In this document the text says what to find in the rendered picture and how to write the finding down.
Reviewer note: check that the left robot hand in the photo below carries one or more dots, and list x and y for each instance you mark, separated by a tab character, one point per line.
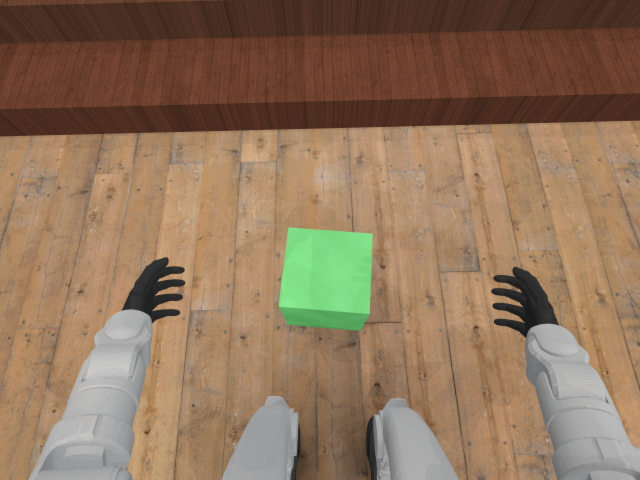
142	296

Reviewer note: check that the left robot forearm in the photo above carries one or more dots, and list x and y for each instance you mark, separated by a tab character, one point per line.
96	427

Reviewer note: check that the right robot forearm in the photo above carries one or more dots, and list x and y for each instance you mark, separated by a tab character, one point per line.
587	434

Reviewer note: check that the left robot shin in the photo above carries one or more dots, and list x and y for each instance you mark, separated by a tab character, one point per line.
277	400

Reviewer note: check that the carton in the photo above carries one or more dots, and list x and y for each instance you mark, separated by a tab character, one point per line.
326	279

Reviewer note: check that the right robot thigh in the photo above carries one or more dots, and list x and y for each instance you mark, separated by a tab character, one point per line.
402	437

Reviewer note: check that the right robot hand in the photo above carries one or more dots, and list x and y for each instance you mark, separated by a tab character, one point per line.
536	308

